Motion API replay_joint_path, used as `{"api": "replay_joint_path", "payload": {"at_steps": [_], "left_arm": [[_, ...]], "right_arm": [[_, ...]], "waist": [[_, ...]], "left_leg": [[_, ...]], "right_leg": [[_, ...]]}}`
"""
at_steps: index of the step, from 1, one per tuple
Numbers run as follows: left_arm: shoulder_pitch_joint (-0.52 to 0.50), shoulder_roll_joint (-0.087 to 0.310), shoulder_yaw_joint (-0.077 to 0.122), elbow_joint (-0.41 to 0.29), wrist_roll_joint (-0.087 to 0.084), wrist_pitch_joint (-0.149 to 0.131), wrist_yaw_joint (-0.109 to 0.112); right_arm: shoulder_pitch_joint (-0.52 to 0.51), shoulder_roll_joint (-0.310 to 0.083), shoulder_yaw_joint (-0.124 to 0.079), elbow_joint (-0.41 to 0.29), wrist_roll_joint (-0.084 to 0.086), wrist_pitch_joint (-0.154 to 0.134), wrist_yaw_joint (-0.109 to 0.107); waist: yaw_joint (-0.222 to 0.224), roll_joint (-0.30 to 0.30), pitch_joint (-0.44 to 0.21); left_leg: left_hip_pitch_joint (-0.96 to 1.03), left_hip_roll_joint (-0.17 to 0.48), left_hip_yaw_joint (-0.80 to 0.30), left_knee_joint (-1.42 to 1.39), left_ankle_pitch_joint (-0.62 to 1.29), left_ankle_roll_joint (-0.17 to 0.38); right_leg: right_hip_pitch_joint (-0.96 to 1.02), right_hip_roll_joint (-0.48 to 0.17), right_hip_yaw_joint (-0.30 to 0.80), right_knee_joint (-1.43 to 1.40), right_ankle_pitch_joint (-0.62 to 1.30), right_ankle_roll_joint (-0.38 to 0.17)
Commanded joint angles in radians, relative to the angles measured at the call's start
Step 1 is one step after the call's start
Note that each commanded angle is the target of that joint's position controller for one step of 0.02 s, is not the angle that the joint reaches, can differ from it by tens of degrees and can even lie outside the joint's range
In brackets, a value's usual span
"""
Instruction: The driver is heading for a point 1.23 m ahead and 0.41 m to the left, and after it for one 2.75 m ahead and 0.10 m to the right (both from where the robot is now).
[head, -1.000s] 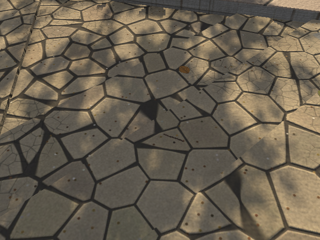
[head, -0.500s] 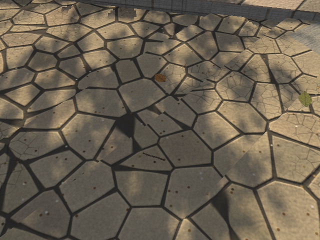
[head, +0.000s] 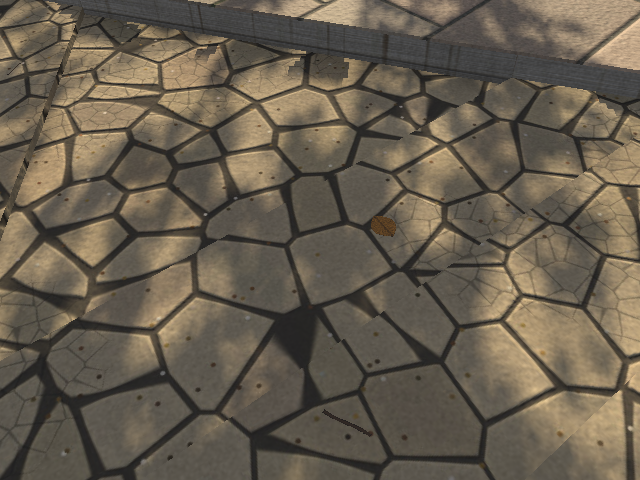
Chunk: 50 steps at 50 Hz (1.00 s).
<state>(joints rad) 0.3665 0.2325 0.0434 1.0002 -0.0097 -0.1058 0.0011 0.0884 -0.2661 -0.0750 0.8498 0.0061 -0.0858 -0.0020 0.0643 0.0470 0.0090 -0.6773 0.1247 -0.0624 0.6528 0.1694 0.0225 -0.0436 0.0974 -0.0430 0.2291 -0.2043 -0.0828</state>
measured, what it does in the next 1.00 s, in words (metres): goes down: left foot 0.03 m lower, then right foot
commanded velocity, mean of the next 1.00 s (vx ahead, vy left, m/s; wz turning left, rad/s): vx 0.50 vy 0.00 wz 0.11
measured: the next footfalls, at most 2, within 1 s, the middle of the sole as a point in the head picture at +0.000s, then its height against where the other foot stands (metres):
left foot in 0.24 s outside the picture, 0.03 m lower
right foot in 0.74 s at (384, 420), level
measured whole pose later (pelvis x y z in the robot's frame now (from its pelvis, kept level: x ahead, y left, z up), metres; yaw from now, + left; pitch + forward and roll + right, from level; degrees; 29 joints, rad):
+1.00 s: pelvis +0.60 +0.04 -0.03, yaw +8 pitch +0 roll -2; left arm 0.25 0.24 0.07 0.93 0.01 -0.11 -0.01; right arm 0.23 -0.28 -0.09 0.88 0.03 -0.03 -0.02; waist 0.03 0.05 0.03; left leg -0.63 0.11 -0.08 1.03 -0.20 0.03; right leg -0.15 0.03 -0.16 0.30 -0.16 -0.06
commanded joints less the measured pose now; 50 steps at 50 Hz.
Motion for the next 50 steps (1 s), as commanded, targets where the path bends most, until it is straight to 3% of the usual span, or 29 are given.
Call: {"api": "replay_joint_path", "payload": {"at_steps": [1,5,8,10,11,12,13,14,15,16,17,18,21,24,26,28,32,35,36,37,38,39,40,41,42,43,44,46,50], "left_arm": [[0.031,0.147,0.025,-0.024,-0.008,-0.007,0.012],[0.095,0.154,0.030,0.003,-0.010,0.013,0.021],[0.105,0.179,0.039,0.005,-0.006,0.029,0.023],[0.079,0.205,0.045,-0.001,-0.002,0.039,0.015],[0.050,0.195,0.039,-0.010,-0.001,0.041,0.009],[0.044,0.142,0.019,-0.035,0.015,0.033,0.004],[0.231,0.013,-0.020,-0.008,0.016,0.006,-0.009],[0.169,0.104,-0.004,-0.013,-0.033,-0.021,-0.012],[0.015,0.162,0.012,-0.063,-0.055,-0.030,-0.005],[-0.076,0.171,0.014,-0.093,-0.045,-0.030,0.005],[-0.092,0.165,0.021,-0.094,-0.022,-0.022,0.011],[-0.064,0.136,0.022,-0.095,-0.008,-0.009,0.009],[-0.056,0.068,0.013,-0.117,-0.001,0.019,0.009],[-0.174,0.090,0.020,-0.173,0.006,0.016,0.008],[-0.280,0.055,0.008,-0.201,0.009,0.010,0.002],[-0.368,0.040,-0.001,-0.226,0.000,0.008,-0.008],[-0.471,0.067,0.001,-0.272,-0.010,0.006,-0.029],[-0.442,0.111,0.017,-0.280,-0.005,-0.005,-0.040],[-0.357,0.141,0.032,-0.260,-0.005,-0.009,-0.037],[-0.184,0.189,0.056,-0.211,0.000,-0.011,-0.030],[0.001,0.264,0.074,-0.183,0.017,-0.011,-0.020],[0.053,0.281,0.079,-0.154,0.013,-0.002,-0.026],[0.040,0.185,0.056,-0.163,0.002,0.001,-0.021],[-0.056,0.153,0.045,-0.175,-0.002,0.000,-0.014],[-0.137,0.126,0.036,-0.185,0.003,-0.004,-0.014],[-0.186,0.102,0.031,-0.184,0.009,-0.008,-0.016],[-0.210,0.089,0.029,-0.180,0.021,-0.013,-0.019],[-0.227,0.090,0.033,-0.168,0.021,-0.020,-0.021],[-0.186,0.148,0.056,-0.134,0.029,-0.026,0.002]], "right_arm": [[-0.108,-0.021,0.008,-0.079,0.005,-0.010,0.018],[-0.212,-0.033,0.019,-0.133,0.006,-0.018,0.051],[-0.218,-0.047,0.023,-0.149,0.012,-0.024,0.065],[-0.087,-0.095,0.001,-0.117,0.015,-0.026,0.060],[0.089,-0.136,-0.021,-0.066,0.013,-0.028,0.054],[0.295,-0.204,-0.038,-0.018,-0.007,-0.027,0.042],[0.333,-0.251,-0.039,-0.005,-0.010,-0.016,0.043],[0.414,-0.175,-0.028,0.020,0.008,-0.003,0.046],[0.328,-0.136,-0.017,0.012,0.012,-0.001,0.038],[0.214,-0.111,-0.005,-0.014,0.007,-0.003,0.036],[0.145,-0.087,0.005,-0.030,-0.009,-0.008,0.039],[0.122,-0.068,0.011,-0.028,-0.021,-0.014,0.042],[0.142,-0.077,0.009,0.007,-0.009,-0.022,0.042],[0.187,-0.095,0.005,0.033,-0.007,-0.020,0.020],[0.215,-0.097,0.008,0.046,-0.005,-0.014,0.007],[0.282,-0.121,0.004,0.071,0.002,-0.012,-0.001],[0.351,-0.121,0.000,0.113,0.012,0.005,-0.003],[0.351,-0.136,-0.009,0.117,0.009,0.024,-0.009],[0.331,-0.146,-0.012,0.110,0.007,0.028,-0.009],[0.304,-0.130,-0.003,0.093,-0.003,0.030,-0.007],[0.311,-0.091,0.013,0.063,-0.021,0.024,-0.005],[0.463,0.035,0.047,0.076,0.006,0.006,0.004],[0.379,-0.100,0.014,0.082,0.032,-0.004,0.002],[0.283,-0.145,-0.005,0.044,0.047,-0.007,-0.002],[0.244,-0.131,-0.007,0.037,0.041,-0.002,-0.011],[0.238,-0.105,-0.011,0.037,0.027,0.007,-0.016],[0.269,-0.074,-0.011,0.042,0.025,0.021,-0.016],[0.277,-0.036,-0.013,0.034,0.030,0.047,-0.017],[0.197,-0.042,-0.022,-0.016,0.013,0.057,-0.011]], "waist": [[0.005,-0.082,0.075],[0.033,-0.066,0.104],[0.023,-0.074,0.089],[-0.051,-0.095,0.002],[-0.142,-0.090,-0.100],[-0.206,-0.014,-0.254],[-0.128,0.246,-0.411],[-0.200,0.172,-0.452],[-0.196,0.108,-0.264],[-0.161,0.013,-0.142],[-0.117,-0.032,-0.080],[-0.075,-0.017,-0.068],[-0.033,0.012,-0.040],[-0.048,-0.003,0.006],[-0.082,0.009,0.035],[-0.118,0.012,0.041],[-0.137,0.001,0.076],[-0.089,0.020,0.039],[-0.040,0.036,-0.017],[0.041,0.030,-0.133],[0.089,-0.076,-0.289],[0.031,-0.331,-0.451],[0.071,-0.207,-0.367],[0.050,-0.173,-0.190],[0.011,-0.106,-0.100],[-0.022,-0.097,-0.049],[-0.055,-0.126,-0.037],[-0.081,-0.128,-0.012],[-0.080,-0.099,0.005]], "left_leg": [[0.037,-0.027,0.021,-0.104,0.084,0.002],[-0.060,-0.028,-0.001,-0.186,0.011,0.026],[0.017,-0.058,0.031,-0.211,-0.119,0.044],[0.231,-0.112,0.079,-0.216,-0.205,0.081],[0.479,-0.120,0.098,-0.218,-0.137,0.116],[0.852,0.052,-0.074,-0.117,-0.013,0.180],[1.206,0.291,-0.484,-0.096,0.060,0.349],[1.219,0.295,-0.623,-0.240,-0.186,0.370],[1.082,0.248,-0.489,-0.290,-0.214,0.311],[0.891,0.203,-0.378,-0.332,-0.128,0.269],[0.739,0.173,-0.306,-0.361,-0.023,0.257],[0.651,0.142,-0.256,-0.382,0.048,0.246],[0.556,0.111,-0.157,-0.436,0.135,0.233],[0.533,0.063,-0.068,-0.476,0.153,0.207],[0.462,-0.008,0.016,-0.496,0.116,0.162],[0.489,0.003,0.010,-0.520,0.045,0.153],[0.703,0.086,-0.030,-0.482,0.019,0.162],[0.795,0.117,-0.075,-0.366,0.188,0.150],[0.780,0.098,-0.071,-0.276,0.324,0.140],[0.680,0.045,-0.045,-0.093,0.337,0.117],[0.422,-0.042,-0.011,0.216,0.003,0.082],[0.068,-0.187,-0.009,0.538,-0.728,0.030],[-0.025,-0.141,-0.103,0.633,-0.754,0.037],[-0.073,-0.099,-0.075,0.633,-0.653,0.039],[-0.031,-0.053,-0.051,0.598,-0.564,0.031],[0.017,-0.023,-0.047,0.554,-0.514,0.025],[0.083,0.003,-0.053,0.528,-0.482,0.023],[0.113,0.020,-0.047,0.480,-0.456,0.018],[0.035,0.028,-0.054,0.337,-0.239,-0.003]], "right_leg": [[-0.066,-0.267,0.134,-0.069,0.173,-0.102],[0.092,-0.327,0.165,0.053,0.197,-0.104],[0.129,-0.347,0.182,0.137,0.342,-0.090],[0.132,-0.318,0.163,0.304,0.641,-0.069],[0.054,-0.269,0.122,0.486,0.706,-0.043],[-0.218,-0.200,0.083,0.813,0.420,-0.011],[-0.589,-0.024,0.092,1.164,-0.430,0.055],[-0.714,-0.039,0.201,1.245,-0.430,0.051],[-0.790,-0.111,0.155,1.247,-0.349,0.043],[-0.770,-0.155,0.111,1.204,-0.246,0.045],[-0.720,-0.185,0.107,1.151,-0.173,0.052],[-0.652,-0.214,0.117,1.101,-0.127,0.054],[-0.644,-0.248,0.099,1.002,-0.101,0.061],[-0.700,-0.255,0.089,0.776,0.111,0.082],[-0.583,-0.206,0.038,0.519,0.292,0.079],[-0.526,-0.168,0.014,0.398,0.376,0.080],[-0.608,-0.158,0.043,0.284,0.316,0.043],[-0.525,-0.127,0.045,0.243,0.169,0.010],[-0.385,-0.098,0.021,0.229,0.149,-0.007],[-0.119,-0.118,0.035,0.264,0.202,-0.041],[0.232,-0.313,0.240,0.318,0.245,-0.113],[0.531,-0.536,0.678,0.198,0.016,-0.254],[0.451,-0.503,0.697,0.117,-0.143,-0.207],[0.281,-0.477,0.546,0.073,-0.123,-0.155],[0.116,-0.442,0.435,0.030,-0.042,-0.133],[-0.001,-0.411,0.344,-0.008,0.019,-0.119],[-0.077,-0.383,0.272,-0.041,0.048,-0.105],[-0.152,-0.367,0.176,-0.091,0.090,-0.106],[-0.125,-0.359,0.038,-0.116,0.212,-0.114]]}}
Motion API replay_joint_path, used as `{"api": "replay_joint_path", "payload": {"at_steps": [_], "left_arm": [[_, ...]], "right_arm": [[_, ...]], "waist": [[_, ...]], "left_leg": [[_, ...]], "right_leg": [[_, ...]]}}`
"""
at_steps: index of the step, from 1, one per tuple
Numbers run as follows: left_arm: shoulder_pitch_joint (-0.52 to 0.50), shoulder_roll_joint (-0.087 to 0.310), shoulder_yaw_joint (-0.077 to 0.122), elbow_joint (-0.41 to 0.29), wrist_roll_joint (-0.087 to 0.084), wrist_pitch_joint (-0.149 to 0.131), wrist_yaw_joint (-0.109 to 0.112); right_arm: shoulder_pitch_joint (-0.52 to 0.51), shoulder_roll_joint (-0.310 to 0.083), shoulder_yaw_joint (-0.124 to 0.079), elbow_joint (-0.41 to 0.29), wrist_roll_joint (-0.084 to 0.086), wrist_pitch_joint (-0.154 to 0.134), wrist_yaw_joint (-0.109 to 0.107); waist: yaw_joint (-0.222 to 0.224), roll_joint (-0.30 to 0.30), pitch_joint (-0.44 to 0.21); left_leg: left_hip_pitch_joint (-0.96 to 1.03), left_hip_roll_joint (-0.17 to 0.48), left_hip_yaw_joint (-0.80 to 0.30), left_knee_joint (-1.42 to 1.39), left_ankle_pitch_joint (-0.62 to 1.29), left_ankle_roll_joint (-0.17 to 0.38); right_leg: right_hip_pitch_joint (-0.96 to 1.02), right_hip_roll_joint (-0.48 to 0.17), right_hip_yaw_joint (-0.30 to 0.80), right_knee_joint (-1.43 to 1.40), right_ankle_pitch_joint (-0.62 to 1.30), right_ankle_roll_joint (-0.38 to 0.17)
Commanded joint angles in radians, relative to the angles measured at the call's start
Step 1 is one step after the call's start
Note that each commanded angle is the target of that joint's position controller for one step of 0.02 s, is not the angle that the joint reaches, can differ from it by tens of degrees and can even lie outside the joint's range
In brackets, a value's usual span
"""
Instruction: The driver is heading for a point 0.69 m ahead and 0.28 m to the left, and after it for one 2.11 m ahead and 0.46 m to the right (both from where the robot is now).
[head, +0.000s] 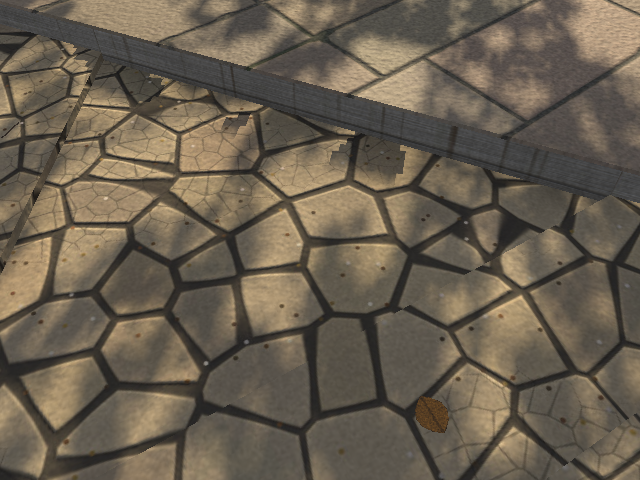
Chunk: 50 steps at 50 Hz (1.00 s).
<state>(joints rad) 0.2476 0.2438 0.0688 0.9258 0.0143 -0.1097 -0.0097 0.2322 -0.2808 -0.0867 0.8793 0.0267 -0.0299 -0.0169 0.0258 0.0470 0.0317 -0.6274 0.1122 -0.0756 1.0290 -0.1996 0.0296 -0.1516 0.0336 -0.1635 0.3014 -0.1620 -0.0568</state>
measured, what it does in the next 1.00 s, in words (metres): goes down, turning left: left foot 0.03 m lower, then right foot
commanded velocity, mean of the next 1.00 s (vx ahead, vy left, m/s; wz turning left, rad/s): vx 0.47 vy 0.00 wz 0.50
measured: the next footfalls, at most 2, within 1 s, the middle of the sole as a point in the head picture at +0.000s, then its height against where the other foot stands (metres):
left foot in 0.32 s outside the picture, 0.03 m lower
right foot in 0.80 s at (286, 402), level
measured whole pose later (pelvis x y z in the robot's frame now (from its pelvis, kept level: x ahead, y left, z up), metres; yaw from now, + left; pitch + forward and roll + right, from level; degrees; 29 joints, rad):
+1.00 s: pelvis +0.55 +0.18 -0.04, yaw +31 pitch +2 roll -1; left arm 0.23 0.26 0.06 0.81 0.01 -0.10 -0.04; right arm 0.19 -0.28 -0.07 0.70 -0.01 -0.03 -0.02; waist 0.03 0.02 0.05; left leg -0.52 0.00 -0.07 1.02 -0.43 -0.01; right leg -0.31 0.06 0.00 0.41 -0.13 -0.05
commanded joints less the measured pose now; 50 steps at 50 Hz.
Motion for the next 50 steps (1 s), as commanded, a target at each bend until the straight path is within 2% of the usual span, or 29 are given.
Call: {"api": "replay_joint_path", "payload": {"at_steps": [1,5,11,13,14,15,16,17,18,19,20,21,22,24,28,30,32,35,37,39,40,41,42,43,44,45,46,48,50], "left_arm": [[-0.065,0.134,0.030,-0.057,0.005,-0.021,0.017],[-0.020,0.154,0.036,-0.037,-0.012,-0.010,0.034],[0.046,0.210,0.063,-0.022,-0.038,0.032,0.036],[0.033,0.237,0.072,-0.031,-0.048,0.047,0.040],[0.030,0.248,0.075,-0.033,-0.050,0.054,0.038],[0.015,0.245,0.071,-0.035,-0.053,0.061,0.033],[0.010,0.214,0.057,-0.041,-0.037,0.058,0.031],[0.059,0.049,0.011,-0.065,0.031,0.038,0.019],[0.089,0.085,0.001,-0.126,-0.014,-0.008,0.006],[-0.066,0.159,0.016,-0.150,-0.067,-0.037,0.007],[-0.124,0.164,0.013,-0.172,-0.071,-0.048,0.011],[-0.124,0.164,0.014,-0.152,-0.045,-0.045,0.021],[-0.100,0.173,0.021,-0.149,-0.024,-0.037,0.023],[-0.069,0.168,0.027,-0.152,-0.010,-0.012,0.015],[-0.221,0.110,0.009,-0.214,0.004,-0.006,0.014],[-0.289,0.077,-0.003,-0.238,-0.001,-0.013,0.003],[-0.345,0.083,-0.002,-0.267,-0.011,-0.017,-0.008],[-0.384,0.114,0.008,-0.303,-0.020,-0.022,-0.014],[-0.324,0.152,0.022,-0.292,-0.020,-0.035,-0.020],[-0.146,0.193,0.044,-0.250,-0.009,-0.046,-0.014],[0.011,0.227,0.054,-0.232,0.003,-0.044,-0.007],[0.122,0.292,0.072,-0.209,0.009,-0.032,-0.007],[0.120,0.221,0.055,-0.203,-0.017,-0.028,-0.013],[0.060,0.150,0.036,-0.213,-0.022,-0.021,-0.010],[-0.014,0.124,0.022,-0.219,-0.010,-0.012,-0.014],[-0.054,0.112,0.013,-0.215,-0.005,-0.008,-0.022],[-0.065,0.103,0.005,-0.206,-0.001,-0.011,-0.027],[-0.087,0.102,0.001,-0.186,-0.009,-0.010,-0.033],[-0.099,0.161,0.017,-0.173,-0.012,0.005,-0.024]], "right_arm": [[0.042,-0.033,-0.014,-0.047,-0.005,-0.004,0.010],[-0.107,-0.005,0.000,-0.100,-0.009,-0.017,0.037],[-0.234,-0.030,0.006,-0.195,-0.005,-0.001,0.075],[-0.198,-0.056,-0.006,-0.205,-0.012,0.004,0.080],[-0.124,-0.088,-0.024,-0.192,-0.011,0.006,0.079],[0.011,-0.124,-0.048,-0.155,-0.007,0.006,0.071],[0.177,-0.183,-0.079,-0.105,-0.001,0.010,0.052],[0.194,-0.271,-0.082,-0.084,0.011,0.009,0.038],[0.213,-0.282,-0.075,-0.138,-0.004,-0.014,0.056],[0.245,-0.208,-0.062,-0.126,-0.008,-0.020,0.064],[0.189,-0.174,-0.052,-0.120,-0.001,-0.027,0.059],[0.091,-0.133,-0.037,-0.147,-0.002,-0.032,0.054],[0.023,-0.117,-0.029,-0.169,-0.013,-0.034,0.048],[0.001,-0.113,-0.025,-0.181,-0.020,-0.038,0.036],[0.060,-0.147,-0.033,-0.160,-0.007,-0.037,0.000],[0.095,-0.145,-0.033,-0.150,-0.008,-0.027,-0.009],[0.141,-0.147,-0.035,-0.135,-0.005,-0.025,-0.008],[0.180,-0.126,-0.031,-0.113,0.000,-0.023,-0.008],[0.150,-0.129,-0.036,-0.123,-0.008,-0.019,-0.017],[0.088,-0.119,-0.032,-0.155,-0.008,-0.015,-0.011],[0.065,-0.090,-0.017,-0.183,-0.021,-0.015,-0.003],[0.262,-0.001,0.007,-0.182,0.004,-0.020,0.002],[0.288,-0.063,0.009,-0.163,0.012,-0.024,0.001],[0.184,-0.135,-0.010,-0.163,0.008,-0.020,-0.001],[0.098,-0.145,-0.012,-0.184,-0.009,-0.013,-0.007],[0.053,-0.133,-0.014,-0.201,-0.029,-0.012,-0.009],[0.051,-0.118,-0.014,-0.212,-0.039,-0.010,-0.007],[0.070,-0.051,0.003,-0.216,-0.035,-0.008,-0.006],[0.042,-0.005,0.023,-0.228,-0.042,-0.010,-0.008]], "waist": [[-0.041,-0.091,-0.012],[0.010,-0.083,0.031],[0.037,-0.072,0.088],[0.005,-0.090,0.046],[-0.037,-0.092,-0.011],[-0.111,-0.071,-0.084],[-0.187,-0.019,-0.165],[-0.088,0.268,-0.197],[-0.085,0.262,-0.434],[-0.155,0.073,-0.361],[-0.136,0.033,-0.229],[-0.086,-0.053,-0.154],[-0.041,-0.043,-0.129],[-0.003,-0.040,-0.105],[-0.036,-0.020,-0.028],[-0.068,0.015,-0.028],[-0.098,0.033,-0.024],[-0.099,0.043,-0.011],[-0.059,0.067,-0.027],[0.037,0.067,-0.120],[0.107,0.006,-0.255],[0.047,-0.301,-0.434],[0.046,-0.358,-0.431],[0.069,-0.225,-0.262],[0.046,-0.100,-0.156],[0.015,-0.063,-0.088],[-0.017,-0.074,-0.080],[-0.056,-0.111,-0.082],[-0.060,-0.139,-0.134]], "left_leg": [[-0.014,0.033,-0.037,-0.101,0.207,-0.011],[0.022,0.013,0.033,-0.333,0.379,-0.008],[-0.067,0.004,0.063,-0.462,0.191,0.035],[0.032,-0.045,0.123,-0.475,0.075,0.065],[0.142,-0.086,0.157,-0.474,0.033,0.088],[0.322,-0.138,0.189,-0.522,0.072,0.119],[0.619,-0.117,0.115,-0.530,0.146,0.162],[0.863,0.071,-0.168,-0.417,0.447,0.216],[1.092,0.233,-0.680,-0.608,0.144,0.447],[1.094,0.219,-0.644,-0.706,0.105,0.395],[0.990,0.186,-0.527,-0.713,0.123,0.351],[0.830,0.145,-0.426,-0.711,0.206,0.310],[0.700,0.127,-0.374,-0.719,0.325,0.303],[0.580,0.094,-0.313,-0.747,0.437,0.287],[0.436,-0.014,-0.162,-0.768,0.521,0.227],[0.399,-0.054,-0.135,-0.759,0.460,0.186],[0.404,-0.043,-0.174,-0.763,0.363,0.162],[0.492,-0.006,-0.257,-0.710,0.288,0.157],[0.555,0.024,-0.296,-0.638,0.353,0.154],[0.538,-0.032,-0.286,-0.463,0.536,0.122],[0.420,-0.092,-0.241,-0.221,0.405,0.089],[0.056,-0.246,-0.141,0.164,-0.174,0.009],[-0.084,-0.213,-0.149,0.313,-0.398,-0.003],[-0.117,-0.176,-0.155,0.360,-0.331,-0.016],[-0.073,-0.146,-0.110,0.337,-0.274,-0.023],[-0.040,-0.123,-0.080,0.285,-0.263,-0.029],[0.014,-0.087,-0.063,0.217,-0.255,-0.030],[0.093,-0.067,-0.024,0.004,-0.253,-0.039],[0.208,-0.084,0.017,-0.177,-0.161,-0.058]], "right_leg": [[-0.010,-0.274,0.112,-0.182,0.187,-0.128],[0.009,-0.255,0.000,-0.153,0.179,-0.094],[0.226,-0.359,-0.008,-0.041,0.229,-0.072],[0.255,-0.359,-0.034,0.075,0.488,-0.049],[0.261,-0.346,-0.048,0.201,0.621,-0.036],[0.222,-0.310,-0.080,0.395,0.677,-0.009],[0.008,-0.269,-0.094,0.686,0.503,0.038],[-0.363,-0.138,-0.051,1.046,-0.442,0.071],[-0.607,-0.010,0.168,1.235,-0.539,0.100],[-0.724,-0.053,0.229,1.219,-0.447,0.078],[-0.776,-0.085,0.217,1.154,-0.353,0.057],[-0.716,-0.128,0.224,1.077,-0.279,0.058],[-0.630,-0.150,0.241,0.998,-0.221,0.067],[-0.544,-0.170,0.239,0.899,-0.183,0.083],[-0.498,-0.118,0.190,0.532,0.088,0.119],[-0.413,-0.064,0.169,0.344,0.251,0.113],[-0.365,-0.031,0.167,0.247,0.344,0.097],[-0.364,-0.021,0.205,0.174,0.288,0.066],[-0.340,-0.029,0.231,0.195,0.210,0.035],[-0.097,-0.021,0.207,0.164,0.165,-0.012],[0.171,-0.142,0.312,0.190,0.152,-0.069],[0.568,-0.402,0.750,0.159,0.010,-0.260],[0.575,-0.455,0.974,0.057,-0.115,-0.283],[0.421,-0.409,0.836,0.040,-0.043,-0.246],[0.240,-0.365,0.685,0.046,0.165,-0.218],[0.096,-0.332,0.589,0.042,0.378,-0.221],[0.017,-0.299,0.521,0.034,0.517,-0.213],[-0.057,-0.242,0.426,0.015,0.652,-0.196],[-0.103,-0.222,0.374,0.010,0.766,-0.204]]}}
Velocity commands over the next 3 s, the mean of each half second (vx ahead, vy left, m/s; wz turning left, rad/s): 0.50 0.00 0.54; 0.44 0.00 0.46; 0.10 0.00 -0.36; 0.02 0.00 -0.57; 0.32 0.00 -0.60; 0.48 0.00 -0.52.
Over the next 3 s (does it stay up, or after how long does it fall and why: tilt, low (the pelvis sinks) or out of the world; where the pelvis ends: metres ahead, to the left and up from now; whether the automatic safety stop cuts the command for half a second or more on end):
stays up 0.99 0.07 -0.09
